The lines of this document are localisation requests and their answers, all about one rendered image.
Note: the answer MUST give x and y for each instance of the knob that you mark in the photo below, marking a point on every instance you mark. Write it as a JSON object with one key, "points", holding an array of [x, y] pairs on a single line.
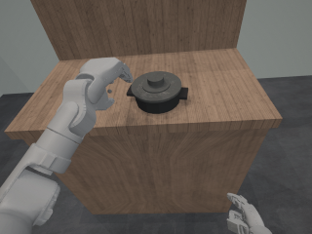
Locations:
{"points": [[155, 79]]}

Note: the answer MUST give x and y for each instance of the right robot hand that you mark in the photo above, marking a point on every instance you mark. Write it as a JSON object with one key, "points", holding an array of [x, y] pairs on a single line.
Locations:
{"points": [[240, 223]]}

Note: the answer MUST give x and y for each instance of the robot left forearm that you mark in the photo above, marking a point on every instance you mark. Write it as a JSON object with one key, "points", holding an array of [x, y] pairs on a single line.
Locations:
{"points": [[75, 117]]}

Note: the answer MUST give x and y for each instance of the lid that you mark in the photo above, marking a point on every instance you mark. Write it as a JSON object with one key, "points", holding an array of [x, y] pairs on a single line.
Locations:
{"points": [[155, 94]]}

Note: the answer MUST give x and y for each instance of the pot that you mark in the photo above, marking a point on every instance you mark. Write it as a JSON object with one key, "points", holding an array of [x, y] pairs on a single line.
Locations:
{"points": [[159, 107]]}

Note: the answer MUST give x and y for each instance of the robot left upper arm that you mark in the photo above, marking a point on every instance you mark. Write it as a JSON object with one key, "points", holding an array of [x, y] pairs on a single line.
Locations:
{"points": [[30, 201]]}

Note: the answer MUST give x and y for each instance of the table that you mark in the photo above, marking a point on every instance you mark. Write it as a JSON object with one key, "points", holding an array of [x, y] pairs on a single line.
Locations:
{"points": [[183, 161]]}

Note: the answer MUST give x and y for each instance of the left robot hand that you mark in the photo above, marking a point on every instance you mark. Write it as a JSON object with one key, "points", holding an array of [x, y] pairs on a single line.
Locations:
{"points": [[108, 69]]}

